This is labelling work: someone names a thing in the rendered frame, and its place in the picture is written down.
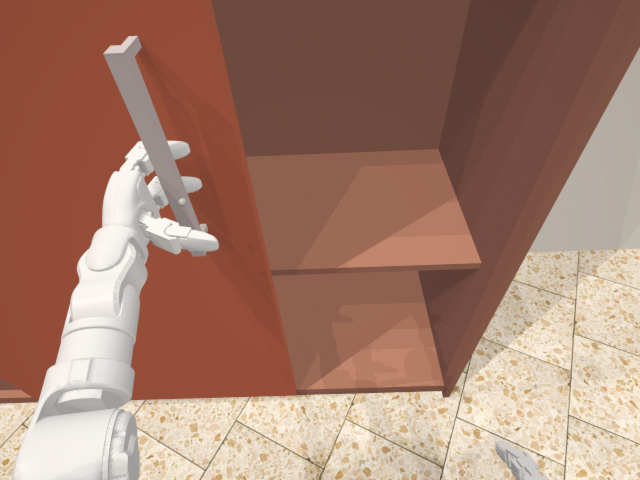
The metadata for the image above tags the robot left hand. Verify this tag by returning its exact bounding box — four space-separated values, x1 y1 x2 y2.
102 141 219 254

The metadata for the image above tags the robot right hand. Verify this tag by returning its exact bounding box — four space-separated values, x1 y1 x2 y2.
495 441 549 480

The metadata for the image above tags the left robot forearm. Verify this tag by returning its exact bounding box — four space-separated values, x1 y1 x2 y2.
12 225 149 480

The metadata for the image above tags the handle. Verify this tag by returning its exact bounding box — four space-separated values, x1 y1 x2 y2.
103 36 208 257

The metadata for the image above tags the robot left upper arm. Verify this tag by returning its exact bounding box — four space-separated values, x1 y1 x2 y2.
18 408 140 480

